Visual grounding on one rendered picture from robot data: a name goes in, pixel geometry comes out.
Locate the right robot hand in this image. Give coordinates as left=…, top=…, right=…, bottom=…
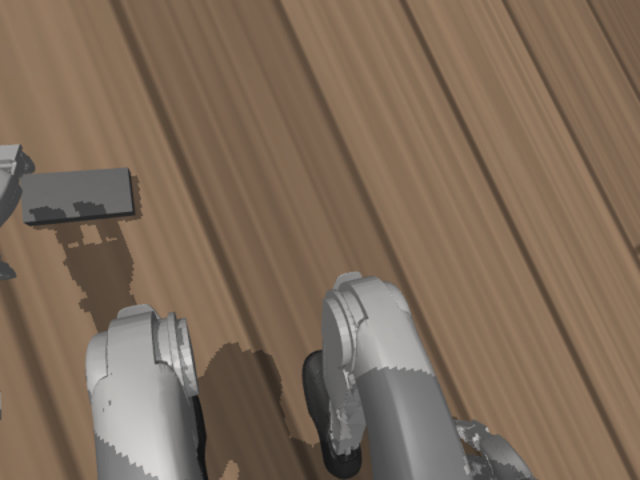
left=453, top=419, right=535, bottom=480

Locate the small box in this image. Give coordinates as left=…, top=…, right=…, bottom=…
left=20, top=167, right=135, bottom=226

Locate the right robot foot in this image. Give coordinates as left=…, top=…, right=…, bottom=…
left=302, top=350, right=362, bottom=479

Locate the left robot hand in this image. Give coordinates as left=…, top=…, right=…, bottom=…
left=0, top=144, right=35, bottom=280

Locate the left robot foot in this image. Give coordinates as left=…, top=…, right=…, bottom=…
left=192, top=395, right=208, bottom=480

